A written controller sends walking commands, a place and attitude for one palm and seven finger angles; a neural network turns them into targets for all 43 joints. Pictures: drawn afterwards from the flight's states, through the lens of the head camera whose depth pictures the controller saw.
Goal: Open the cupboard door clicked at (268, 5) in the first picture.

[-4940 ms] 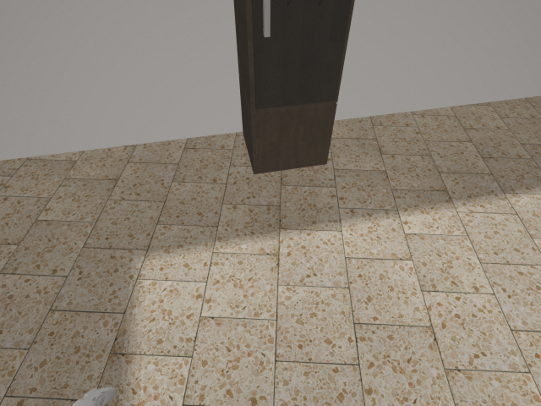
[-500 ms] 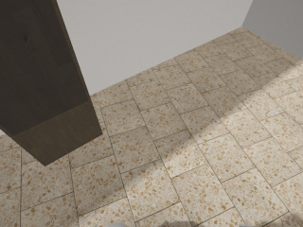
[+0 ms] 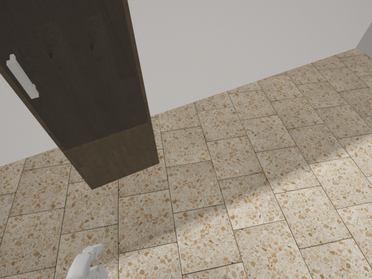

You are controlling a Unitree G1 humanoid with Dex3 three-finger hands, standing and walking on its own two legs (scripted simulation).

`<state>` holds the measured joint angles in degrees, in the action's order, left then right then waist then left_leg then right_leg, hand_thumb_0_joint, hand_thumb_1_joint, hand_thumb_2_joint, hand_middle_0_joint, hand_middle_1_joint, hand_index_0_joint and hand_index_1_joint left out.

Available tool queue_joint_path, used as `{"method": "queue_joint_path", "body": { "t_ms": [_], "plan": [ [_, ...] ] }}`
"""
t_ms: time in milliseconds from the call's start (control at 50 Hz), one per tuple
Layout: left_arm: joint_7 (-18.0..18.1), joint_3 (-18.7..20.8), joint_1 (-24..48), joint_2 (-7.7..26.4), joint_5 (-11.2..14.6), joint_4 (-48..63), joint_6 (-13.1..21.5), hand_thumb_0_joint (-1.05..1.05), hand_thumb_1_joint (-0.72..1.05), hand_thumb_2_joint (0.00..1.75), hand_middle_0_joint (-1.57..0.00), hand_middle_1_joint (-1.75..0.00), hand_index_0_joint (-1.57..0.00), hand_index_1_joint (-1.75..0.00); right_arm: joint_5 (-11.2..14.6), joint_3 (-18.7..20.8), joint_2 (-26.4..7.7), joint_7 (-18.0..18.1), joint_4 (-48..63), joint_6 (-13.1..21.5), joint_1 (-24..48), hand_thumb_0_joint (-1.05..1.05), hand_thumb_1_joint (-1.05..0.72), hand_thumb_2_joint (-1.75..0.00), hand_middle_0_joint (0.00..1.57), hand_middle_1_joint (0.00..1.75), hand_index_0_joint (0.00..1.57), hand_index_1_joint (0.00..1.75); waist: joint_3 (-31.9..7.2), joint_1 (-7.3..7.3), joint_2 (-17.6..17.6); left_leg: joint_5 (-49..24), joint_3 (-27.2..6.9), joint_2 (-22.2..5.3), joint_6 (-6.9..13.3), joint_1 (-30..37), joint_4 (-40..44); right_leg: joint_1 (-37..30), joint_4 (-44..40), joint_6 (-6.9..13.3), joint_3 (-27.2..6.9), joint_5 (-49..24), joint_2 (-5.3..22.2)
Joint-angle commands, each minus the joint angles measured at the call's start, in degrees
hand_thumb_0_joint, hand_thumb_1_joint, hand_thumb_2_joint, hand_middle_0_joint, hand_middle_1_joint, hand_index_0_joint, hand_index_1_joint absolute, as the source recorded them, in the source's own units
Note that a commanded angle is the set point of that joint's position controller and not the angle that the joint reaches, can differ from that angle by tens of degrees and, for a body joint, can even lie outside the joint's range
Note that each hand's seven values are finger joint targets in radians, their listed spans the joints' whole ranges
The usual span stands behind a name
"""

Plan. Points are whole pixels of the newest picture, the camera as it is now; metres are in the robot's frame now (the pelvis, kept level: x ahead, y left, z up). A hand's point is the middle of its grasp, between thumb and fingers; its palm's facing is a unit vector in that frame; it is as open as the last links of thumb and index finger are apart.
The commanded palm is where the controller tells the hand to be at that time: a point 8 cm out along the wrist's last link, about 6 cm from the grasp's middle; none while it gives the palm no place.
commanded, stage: turn to face it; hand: left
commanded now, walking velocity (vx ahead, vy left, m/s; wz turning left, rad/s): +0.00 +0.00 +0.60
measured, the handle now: (23, 76) +0.65 +0.51 +0.05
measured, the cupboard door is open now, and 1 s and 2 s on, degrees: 0 0 0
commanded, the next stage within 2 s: take the last steps up to it in 0.60 s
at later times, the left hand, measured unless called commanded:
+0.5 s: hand out of the picture -0.07 +0.23 -0.18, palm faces +0.33 -0.91 -0.26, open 7.4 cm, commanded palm none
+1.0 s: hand out of the picture -0.02 +0.20 -0.16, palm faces +0.40 -0.89 -0.23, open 7.4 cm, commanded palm none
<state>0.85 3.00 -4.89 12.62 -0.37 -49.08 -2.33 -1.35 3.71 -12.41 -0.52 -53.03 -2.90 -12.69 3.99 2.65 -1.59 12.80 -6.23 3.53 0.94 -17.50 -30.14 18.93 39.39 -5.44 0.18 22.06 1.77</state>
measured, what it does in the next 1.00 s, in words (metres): steps on the spot, turning left: right foot, then left foot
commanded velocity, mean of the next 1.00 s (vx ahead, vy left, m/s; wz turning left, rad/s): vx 0.10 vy -0.02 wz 0.28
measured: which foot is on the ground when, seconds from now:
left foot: down 0.00-0.02, up 0.04-0.44, down 0.46-0.94, up 0.96-1.00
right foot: up 0.00-0.02, down 0.04-0.46, up 0.48-0.92, down 0.94-1.00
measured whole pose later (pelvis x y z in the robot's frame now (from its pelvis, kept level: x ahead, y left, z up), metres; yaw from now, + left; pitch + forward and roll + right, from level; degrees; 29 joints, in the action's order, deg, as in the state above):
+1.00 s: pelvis +0.00 +0.01 +0.00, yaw +23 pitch -2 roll +0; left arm -0.1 1.4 -14.4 8.8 -1.9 -57.2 1.3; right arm -1.3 2.9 -11.5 0.2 -60.6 -2.1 -17.7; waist 0.4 0.5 -3.0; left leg 26.8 0.1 -0.3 1.0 -16.2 -46.1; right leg 11.2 32.1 1.6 6.9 18.7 1.4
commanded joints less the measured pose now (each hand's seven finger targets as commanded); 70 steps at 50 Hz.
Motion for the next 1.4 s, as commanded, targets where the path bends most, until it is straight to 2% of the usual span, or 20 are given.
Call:
{"method": "queue_joint_path", "body": {
  "t_ms": [0, 20, 40, 120, 320, 400, 420, 440, 460, 480, 560, 680, 800, 880, 920, 940, 1060, 1300, 1340, 1380],
  "plan": [
    [1.5, 3.3, -9.5, 12.8, -0.7, 2.7, 2.7, 0.00, 0.90, 0.90, -0.20, -0.30, -0.20, -0.30, 1.2, 2.7, -6.8, 0.2, 5.8, 1.5, 1.0, 0.00, -0.90, -0.90, 0.20, 0.30, 0.20, 0.30, -11.0, -4.74, 12.2, 3.7, -5.1, -3.2, -1.0, -14.3, -10.7, -24.6, -23.8, 5.6, -13.8, -11.2, 15.8],
    [1.6, 3.4, -8.8, 15.7, -0.9, 3.5, 2.4, 0.00, 0.90, 0.90, -0.20, -0.30, -0.20, -0.30, 0.8, 2.8, -6.7, 0.3, 7.0, 1.3, 1.7, 0.00, -0.90, -0.90, 0.20, 0.30, 0.20, 0.30, -9.1, -4.88, 18.9, 21.3, 2.6, 1.1, -3.7, -17.9, -23.8, -18.5, -24.8, 12.3, -22.6, -16.8, 27.5],
    [1.7, 3.0, -6.8, 14.2, -0.7, 4.4, 2.0, 0.00, 0.90, 0.90, -0.20, -0.30, -0.20, -0.30, 0.3, 3.4, -8.8, 0.2, 6.8, 0.7, 2.2, 0.00, -0.90, -0.90, 0.20, 0.30, 0.20, 0.30, -7.1, -4.14, 11.8, 19.9, 0.8, -1.8, -3.2, -15.6, -32.9, -11.5, -24.3, 14.6, -18.3, -16.4, 27.3],
    [1.2, 1.4, 0.2, 8.1, -0.5, 5.5, 2.5, 0.00, 0.90, 0.90, -0.20, -0.30, -0.20, -0.30, -0.1, 3.2, -7.4, -1.2, 2.9, -0.9, -1.2, 0.00, -0.90, -0.90, 0.20, 0.30, 0.20, 0.30, -0.4, -0.20, 12.4, 7.7, 4.2, -4.8, -4.6, -15.0, -42.7, -4.3, -23.6, 10.3, -2.5, -11.3, 15.9],
    [1.0, 2.6, -10.7, 12.2, -1.6, 0.8, 2.2, 0.00, 0.90, 0.90, -0.20, -0.30, -0.20, -0.30, 0.6, 1.3, -5.1, -1.2, 4.5, -0.2, 6.6, 0.00, -0.90, -0.90, 0.20, 0.30, 0.20, 0.30, -3.6, -5.55, 14.5, 13.4, 10.9, -5.3, -5.1, -7.8, -18.1, -12.5, -18.4, 12.5, 2.3, -26.4, 19.0],
    [0.9, 3.0, -9.6, 12.7, -1.2, -0.6, 1.8, 0.00, 0.90, 0.90, -0.20, -0.30, -0.20, -0.30, 0.8, 0.9, -5.7, -0.7, 2.9, 1.1, 0.7, 0.00, -0.90, -0.90, 0.20, 0.30, 0.20, 0.30, -8.1, -2.56, 13.3, 3.9, 12.8, -4.2, -3.6, 4.4, 0.4, -11.6, -9.5, 8.7, 6.3, -30.4, 17.7],
    [0.7, 2.7, -9.8, 11.2, -0.5, -0.4, 1.5, 0.00, 0.90, 0.90, -0.20, -0.30, -0.20, -0.30, 0.7, 1.4, -8.2, -0.7, 2.0, 1.8, -1.9, 0.00, -0.90, -0.90, 0.20, 0.30, 0.20, 0.30, -10.2, -0.98, 6.9, -4.7, 10.2, -6.4, -2.8, 12.7, 8.3, -6.7, -2.5, 5.9, 8.5, -25.7, 15.6],
    [0.4, 2.0, -10.7, 7.5, -0.1, 0.8, 1.2, 0.00, 0.90, 0.90, -0.20, -0.30, -0.20, -0.30, 0.3, 2.7, -14.2, -0.4, 2.3, 2.4, -3.3, 0.00, -0.90, -0.90, 0.20, 0.30, 0.20, 0.30, -11.9, -0.20, -10.6, -20.7, -6.3, -20.0, 1.9, 22.3, 10.4, 7.6, 8.7, 1.7, 10.8, -3.6, 8.5],
    [0.6, 0.6, -7.4, 5.1, -0.4, 2.3, 0.8, 0.00, 0.90, 0.90, -0.20, -0.30, -0.20, -0.30, 0.6, 3.3, -17.5, 0.2, 1.5, 2.1, -6.1, 0.00, -0.90, -0.90, 0.20, 0.30, 0.20, 0.30, -11.3, 1.67, -16.7, -40.8, -13.5, -27.9, 8.6, 20.8, 9.7, 13.3, 16.7, 0.4, 6.3, 16.3, 5.5],
    [0.7, 1.0, -6.4, 6.5, -0.6, 2.0, 0.3, 0.00, 0.90, 0.90, -0.20, -0.30, -0.20, -0.30, 0.1, 2.8, -16.4, 0.4, 1.0, 1.7, -5.8, 0.00, -0.90, -0.90, 0.20, 0.30, 0.20, 0.30, -10.3, 1.28, -10.0, -37.7, -8.3, -28.1, 10.9, 16.9, 8.5, 11.1, 21.7, 1.5, 3.3, 14.3, 6.6],
    [0.1, 1.3, -7.6, 6.2, -0.5, -2.3, 0.2, 0.00, 0.90, 0.90, -0.20, -0.30, -0.20, -0.30, 0.3, 0.8, -10.7, 1.9, 1.8, 2.5, 1.7, 0.00, -0.90, -0.90, 0.20, 0.30, 0.20, 0.30, -4.6, -1.98, -9.5, -39.1, -0.7, -18.5, 7.2, 13.0, 8.8, 12.0, 25.7, 0.7, 1.5, 3.2, 5.6],
    [0.3, 0.7, -7.8, 5.1, -0.2, -3.1, 0.1, 0.00, 0.90, 0.90, -0.20, -0.30, -0.20, -0.30, 0.4, 0.7, -9.7, 2.0, 0.6, 2.7, -0.4, 0.00, -0.90, -0.90, 0.20, 0.30, 0.20, 0.30, -5.7, -1.61, -5.5, -37.0, -1.6, -18.0, 8.5, 16.5, 9.6, 9.7, 17.3, 0.1, 1.9, 1.9, 3.9],
    [-0.7, -0.3, -5.9, 2.9, -0.8, -3.5, 1.5, 0.00, 0.90, 0.90, -0.20, -0.30, -0.20, -0.30, -0.4, 0.8, -8.6, 1.7, -1.5, 3.2, -2.4, 0.00, -0.90, -0.90, 0.20, 0.30, 0.20, 0.30, -2.5, -0.58, -7.7, -2.0, -7.6, -18.3, 9.4, 10.3, 14.9, 3.4, 4.1, 2.0, 3.6, 4.1, 2.1],
    [-1.0, 0.1, -15.4, 3.0, -1.3, -7.7, 3.3, 0.00, 0.90, 0.90, -0.20, -0.30, -0.20, -0.30, 0.1, 0.3, -6.1, 1.6, -2.9, 3.4, -1.0, 0.00, -0.90, -0.90, 0.20, 0.30, 0.20, 0.30, -1.1, -5.26, -0.5, 14.2, -3.7, -12.7, 4.7, -2.9, 6.7, -15.6, -15.1, 3.2, 4.1, -5.2, 1.1],
    [-0.1, 1.7, -22.6, 10.6, -1.8, -9.3, 4.0, 0.00, 0.90, 0.90, -0.20, -0.30, -0.20, -0.30, 0.7, -0.9, -0.7, 1.1, -0.1, 3.7, 1.1, 0.00, -0.90, -0.90, 0.20, 0.30, 0.20, 0.30, 2.4, -8.74, 21.9, 22.7, 8.3, -2.3, 0.0, -21.1, -18.6, -21.4, -30.5, 11.3, -24.2, 12.6, 20.9],
    [0.3, 1.5, -23.3, 10.5, -1.1, -9.1, 3.7, 0.00, 0.90, 0.90, -0.20, -0.30, -0.20, -0.30, 0.1, 0.0, -4.0, 0.7, 0.8, 3.3, 3.7, 0.00, -0.90, -0.90, 0.20, 0.30, 0.20, 0.30, 5.1, -8.82, 14.5, 20.5, 5.0, -5.1, 0.3, -21.7, -26.1, -14.9, -34.8, 14.1, -26.4, 21.1, 23.8],
    [0.4, -0.2, -17.0, 2.0, -0.6, -9.2, 6.0, 0.00, 0.90, 0.90, -0.20, -0.30, -0.20, -0.30, -0.4, 0.7, -1.1, -0.5, -5.4, 2.6, -3.5, 0.00, -0.90, -0.90, 0.20, 0.30, 0.20, 0.30, 4.8, -2.24, 5.6, 0.0, 6.6, -8.8, -1.7, -16.4, -33.0, -8.1, -32.7, 10.8, -5.2, -0.5, 13.1],
    [0.8, -0.2, -25.6, 2.1, -1.4, -15.7, 6.6, 0.00, 0.90, 0.90, -0.20, -0.30, -0.20, -0.30, 0.3, -0.3, 2.0, -1.1, -2.9, 4.7, 6.3, 0.00, -0.90, -0.90, 0.20, 0.30, 0.20, 0.30, 4.4, -5.06, 9.4, 1.8, 12.3, -8.8, -0.6, -12.8, -10.2, -15.3, -26.8, 13.8, -0.8, -21.5, 14.1],
    [0.7, 0.1, -25.1, 2.4, -1.3, -16.1, 6.3, 0.00, 0.90, 0.90, -0.20, -0.30, -0.20, -0.30, 0.3, -0.2, 1.4, -0.8, -3.9, 5.5, 2.8, 0.00, -0.90, -0.90, 0.20, 0.30, 0.20, 0.30, 2.5, -3.40, 8.7, 1.6, 13.9, -7.0, 0.4, -4.5, -4.8, -13.7, -22.0, 12.9, 0.1, -23.1, 13.4],
    [0.5, 0.0, -24.4, 0.9, -0.7, -16.0, 6.0, 0.00, 0.90, 0.90, -0.20, -0.30, -0.20, -0.30, -0.3, 0.7, -2.3, 0.3, -8.2, 6.4, -10.8, 0.00, -0.90, -0.90, 0.20, 0.30, 0.20, 0.30, -5.5, 2.17, 1.5, -3.1, 11.7, -7.3, 1.5, 16.8, 2.8, -6.6, -2.6, 9.9, 4.8, -25.0, 8.2]
  ]
}}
